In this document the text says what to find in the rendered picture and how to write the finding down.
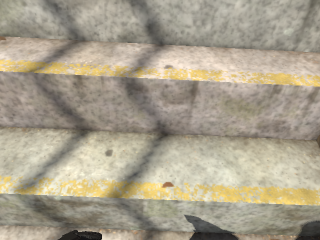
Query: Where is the left robot hand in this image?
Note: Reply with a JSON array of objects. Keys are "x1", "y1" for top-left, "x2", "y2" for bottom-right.
[{"x1": 58, "y1": 230, "x2": 102, "y2": 240}]

